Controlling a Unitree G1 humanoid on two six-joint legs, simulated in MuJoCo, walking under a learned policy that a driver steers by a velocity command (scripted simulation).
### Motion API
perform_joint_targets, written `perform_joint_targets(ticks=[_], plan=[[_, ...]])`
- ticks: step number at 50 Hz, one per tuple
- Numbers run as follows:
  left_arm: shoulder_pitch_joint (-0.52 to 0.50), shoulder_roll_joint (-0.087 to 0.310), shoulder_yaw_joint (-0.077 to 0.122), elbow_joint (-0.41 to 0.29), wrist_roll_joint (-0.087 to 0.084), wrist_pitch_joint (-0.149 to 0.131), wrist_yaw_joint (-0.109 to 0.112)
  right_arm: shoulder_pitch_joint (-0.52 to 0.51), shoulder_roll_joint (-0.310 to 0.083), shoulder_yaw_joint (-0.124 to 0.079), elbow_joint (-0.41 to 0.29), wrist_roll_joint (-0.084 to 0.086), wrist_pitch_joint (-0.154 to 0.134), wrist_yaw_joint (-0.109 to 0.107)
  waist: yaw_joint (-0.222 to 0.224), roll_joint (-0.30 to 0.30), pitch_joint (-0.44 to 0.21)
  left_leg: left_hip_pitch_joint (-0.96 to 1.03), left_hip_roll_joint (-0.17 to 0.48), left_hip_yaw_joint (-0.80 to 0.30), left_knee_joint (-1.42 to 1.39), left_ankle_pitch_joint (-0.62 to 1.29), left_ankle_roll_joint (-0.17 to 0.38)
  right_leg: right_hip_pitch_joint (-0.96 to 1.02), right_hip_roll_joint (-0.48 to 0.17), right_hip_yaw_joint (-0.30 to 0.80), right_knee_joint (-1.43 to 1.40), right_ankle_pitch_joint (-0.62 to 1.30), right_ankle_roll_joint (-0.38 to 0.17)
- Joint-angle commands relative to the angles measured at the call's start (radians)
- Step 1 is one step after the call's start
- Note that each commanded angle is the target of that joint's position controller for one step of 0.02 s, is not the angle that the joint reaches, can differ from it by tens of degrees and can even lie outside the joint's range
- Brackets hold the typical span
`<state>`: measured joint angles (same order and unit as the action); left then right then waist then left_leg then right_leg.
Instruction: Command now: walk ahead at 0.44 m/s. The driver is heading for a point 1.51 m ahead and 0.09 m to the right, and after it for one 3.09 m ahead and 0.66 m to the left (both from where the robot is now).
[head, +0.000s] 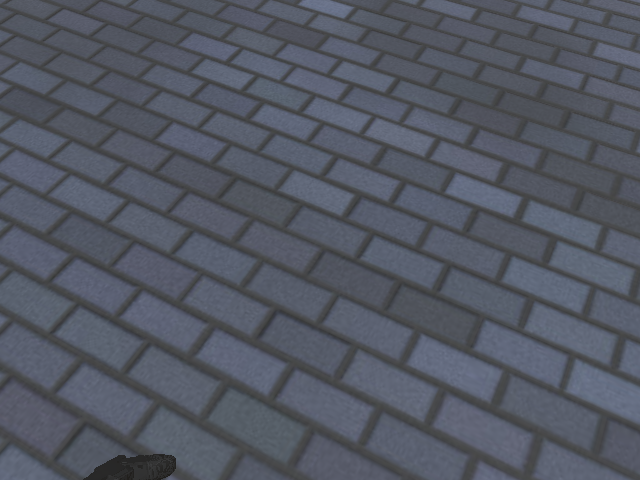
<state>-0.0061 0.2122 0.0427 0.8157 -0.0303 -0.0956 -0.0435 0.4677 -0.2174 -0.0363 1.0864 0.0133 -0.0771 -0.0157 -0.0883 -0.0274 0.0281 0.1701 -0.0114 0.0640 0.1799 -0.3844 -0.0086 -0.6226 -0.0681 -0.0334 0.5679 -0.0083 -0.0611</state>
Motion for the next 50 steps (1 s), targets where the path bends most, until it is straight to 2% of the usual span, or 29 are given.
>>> perform_joint_targets(ticks=[1,2,3,4,5,6,7,8,10,14,17,21,23,24,25,27,31,33,35,37,39,40,41,43,45,47,48,49,50], plan=[[0.115,0.151,0.053,-0.03,0.003,-0.019,-0.005,-0.018,-0.182,-0.037,-0.036,-0.008,0.011,-0.004,0.163,0.148,-0.028,-0.075,0.247,-0.052,0.246,0.939,0.13,0.249,0.08,-0.045,-0.018,-0.05,-0.059],[0.289,0.197,0.075,0.02,0.01,-0.017,0.002,-0.026,-0.169,-0.03,-0.046,-0.013,0.018,-0.004,0.242,0.141,-0.136,-0.178,0.192,-0.02,0.477,0.96,0.087,0.499,0.075,-0.034,-0.016,0.027,-0.087],[0.444,0.292,0.091,0.056,0.036,-0.014,0.014,0.0,-0.116,-0.01,-0.079,-0.033,0.014,-0.004,0.251,-0.047,-0.3,-0.429,0.094,0.006,0.83,0.535,0.044,0.819,-0.157,0.241,0.015,0.233,-0.15],[0.437,0.305,0.084,0.065,0.051,-0.012,0.004,0.162,0.02,0.026,-0.049,-0.001,-0.008,0.007,0.16,-0.314,-0.501,-0.69,-0.099,-0.106,1.194,-0.207,-0.009,1.053,-0.393,0.738,-0.176,0.281,-0.346],[0.376,0.221,0.062,0.05,0.037,-0.011,-0.001,0.102,-0.092,-0.001,-0.044,0.014,-0.031,0.01,0.177,-0.164,-0.45,-0.726,-0.039,-0.244,1.28,-0.199,0.007,0.946,-0.342,0.682,-0.204,0.31,-0.298],[0.28,0.165,0.045,0.038,0.032,-0.01,0.003,-0.013,-0.124,-0.01,-0.078,0.031,-0.035,0.009,0.156,-0.106,-0.288,-0.774,0.011,-0.189,1.266,-0.155,0.015,0.794,-0.301,0.463,-0.184,0.394,-0.249],[0.203,0.141,0.033,0.033,0.03,-0.016,0.0,-0.07,-0.115,-0.009,-0.089,0.019,-0.031,-0.002,0.119,0.018,-0.195,-0.746,0.07,-0.154,1.188,-0.091,0.011,0.632,-0.255,0.332,-0.205,0.488,-0.214],[0.166,0.112,0.025,0.035,0.03,-0.022,0.0,-0.098,-0.124,-0.023,-0.091,0.006,-0.019,-0.013,0.096,0.026,-0.15,-0.71,0.102,-0.143,1.11,-0.062,0.013,0.53,-0.214,0.255,-0.234,0.495,-0.194],[0.166,0.099,0.019,0.063,0.056,-0.027,-0.001,-0.054,-0.086,-0.023,-0.083,-0.001,0.011,-0.017,0.052,-0.009,-0.132,-0.592,0.119,-0.141,1.027,-0.015,0.018,0.403,-0.185,0.185,-0.282,0.551,-0.194],[0.125,0.128,0.016,0.086,0.063,-0.025,0.02,-0.111,-0.06,-0.018,-0.109,-0.014,0.042,-0.029,0.015,-0.045,-0.121,-0.526,0.119,-0.117,0.724,0.092,-0.002,0.314,-0.141,0.068,-0.313,0.566,-0.196],[0.149,0.159,0.021,0.103,0.053,0.001,0.039,-0.197,-0.083,-0.022,-0.125,-0.014,0.06,-0.027,0.049,-0.058,-0.135,-0.475,0.102,-0.095,0.569,0.205,-0.012,0.318,-0.133,0.063,-0.336,0.331,-0.177],[0.161,0.137,0.012,0.127,0.038,0.027,0.049,-0.259,-0.099,-0.032,-0.13,-0.017,0.071,-0.027,0.059,-0.048,-0.068,-0.423,0.085,-0.08,0.387,0.232,0.007,0.297,-0.122,0.11,-0.336,-0.118,-0.144],[0.205,0.097,-0.002,0.147,0.031,0.032,0.049,-0.251,-0.115,-0.037,-0.12,-0.035,0.066,-0.029,0.056,-0.006,-0.044,-0.339,0.105,-0.101,0.249,0.346,0.03,0.279,-0.065,0.108,-0.284,-0.251,-0.075],[0.246,0.084,-0.006,0.153,0.043,0.031,0.048,-0.244,-0.152,-0.042,-0.122,-0.035,0.063,-0.033,0.089,0.055,-0.048,-0.297,0.163,-0.155,0.241,0.468,0.051,0.258,-0.015,0.083,-0.224,-0.301,-0.035],[0.331,0.078,-0.001,0.167,0.042,0.034,0.051,-0.28,-0.196,-0.052,-0.114,-0.017,0.064,-0.034,0.161,0.172,-0.044,-0.328,0.176,-0.179,0.247,0.387,0.085,0.258,0.056,0.023,-0.225,-0.327,-0.006],[0.255,0.102,0.001,0.161,0.042,0.052,0.063,-0.301,-0.099,-0.036,-0.105,-0.013,0.058,-0.022,0.116,0.131,-0.021,-0.443,0.122,-0.148,0.209,0.214,0.054,0.366,0.055,0.001,-0.201,-0.263,0.015],[0.241,0.104,0.003,0.17,0.039,0.066,0.069,-0.29,-0.107,-0.037,-0.081,-0.015,0.041,-0.02,0.104,0.097,-0.06,-0.382,0.098,-0.117,0.254,0.385,0.041,0.399,0.034,0.014,-0.175,-0.139,0.006],[0.254,0.106,0.009,0.184,0.026,0.068,0.068,-0.256,-0.115,-0.042,-0.056,-0.002,0.044,-0.022,0.099,0.081,-0.075,-0.373,0.075,-0.097,0.278,0.199,0.062,0.392,0.056,-0.009,-0.149,-0.305,-0.007],[0.249,0.113,0.016,0.183,0.014,0.067,0.066,-0.246,-0.119,-0.047,-0.054,0.007,0.043,-0.023,0.094,0.048,-0.004,-0.444,0.067,-0.104,0.287,-0.107,0.094,0.325,0.041,0.02,-0.148,-0.546,-0.042],[0.278,0.111,0.018,0.185,0.003,0.046,0.066,-0.259,-0.105,-0.044,-0.067,0.015,0.02,-0.021,0.105,0.019,0.073,-0.546,0.071,-0.119,0.309,-0.187,0.113,0.32,-0.007,0.095,-0.173,-0.635,-0.079],[0.359,0.145,0.03,0.207,-0.002,0.021,0.063,-0.305,-0.078,-0.038,-0.091,0.015,-0.015,-0.008,0.134,-0.055,0.086,-0.692,0.046,-0.069,0.43,-0.084,0.107,0.45,-0.104,0.241,-0.22,-0.596,-0.136],[0.4,0.18,0.041,0.221,-0.004,0.011,0.061,-0.334,-0.06,-0.033,-0.111,0.011,-0.031,0.003,0.14,-0.121,0.075,-0.771,0.03,-0.023,0.531,0.012,0.098,0.54,-0.198,0.364,-0.26,-0.515,-0.178],[0.416,0.185,0.044,0.225,-0.002,0.003,0.059,-0.367,-0.062,-0.032,-0.13,0.008,-0.043,0.013,0.142,-0.133,0.077,-0.834,0.04,-0.018,0.578,0.042,0.101,0.594,-0.264,0.438,-0.258,-0.386,-0.209],[0.436,0.165,0.039,0.226,0.006,-0.007,0.054,-0.399,-0.057,-0.029,-0.146,0.012,-0.051,0.029,0.144,-0.122,0.065,-0.909,0.058,-0.036,0.63,-0.116,0.108,0.677,-0.309,0.452,-0.229,-0.13,-0.219],[0.38,0.18,0.041,0.204,-0.002,0.005,0.049,-0.361,-0.055,-0.029,-0.131,0.027,-0.048,0.039,0.104,-0.095,0.05,-0.773,0.06,-0.014,0.494,-0.064,0.115,0.612,-0.277,0.355,-0.224,-0.091,-0.167],[0.245,0.203,0.044,0.161,-0.005,0.016,0.049,-0.133,-0.101,-0.06,-0.04,0.021,-0.036,0.035,-0.024,-0.068,-0.02,-0.254,-0.013,0.022,0.332,0.21,0.121,0.31,-0.126,0.151,-0.114,0.034,-0.068],[0.189,0.169,0.035,0.129,0.0,0.013,0.051,0.025,-0.197,-0.094,-0.008,0.01,-0.03,0.024,-0.089,0.109,-0.051,-0.091,0.15,-0.24,0.208,0.137,0.185,0.144,-0.007,-0.008,0.196,0.062,0.015],[0.223,0.08,0.013,0.107,0.015,-0.005,0.057,0.123,-0.263,-0.101,0.005,0.005,-0.031,0.027,-0.082,0.349,-0.126,0.088,0.383,-0.679,0.057,0.212,0.315,-0.071,0.119,-0.012,0.534,-0.417,0.062],[0.212,0.104,0.022,0.11,0.003,-0.02,0.053,0.066,-0.169,-0.066,-0.008,-0.005,-0.038,0.025,-0.043,0.223,-0.098,0.079,0.409,-0.694,0.079,0.278,0.318,-0.172,0.078,0.112,0.694,-0.521,0.039]])
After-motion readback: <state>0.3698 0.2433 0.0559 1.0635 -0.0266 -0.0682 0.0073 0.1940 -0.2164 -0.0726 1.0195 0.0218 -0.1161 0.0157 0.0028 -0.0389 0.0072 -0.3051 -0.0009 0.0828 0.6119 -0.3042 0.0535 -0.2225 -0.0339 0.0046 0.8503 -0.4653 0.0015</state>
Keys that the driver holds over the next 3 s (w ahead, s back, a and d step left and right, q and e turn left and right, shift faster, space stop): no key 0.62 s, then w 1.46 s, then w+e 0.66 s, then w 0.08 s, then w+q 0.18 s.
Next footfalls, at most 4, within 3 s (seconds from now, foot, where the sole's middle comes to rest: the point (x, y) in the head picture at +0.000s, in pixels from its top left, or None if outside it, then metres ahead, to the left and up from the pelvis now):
0.04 right None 0.23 -0.12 -0.76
0.46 left None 0.27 0.11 -0.76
0.94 left None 0.35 0.12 -0.76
1.46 right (352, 359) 0.72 -0.11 -0.76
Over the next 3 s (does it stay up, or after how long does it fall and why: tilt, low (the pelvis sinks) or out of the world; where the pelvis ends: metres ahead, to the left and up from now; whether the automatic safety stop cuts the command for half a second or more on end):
stays up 1.38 -0.06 0.02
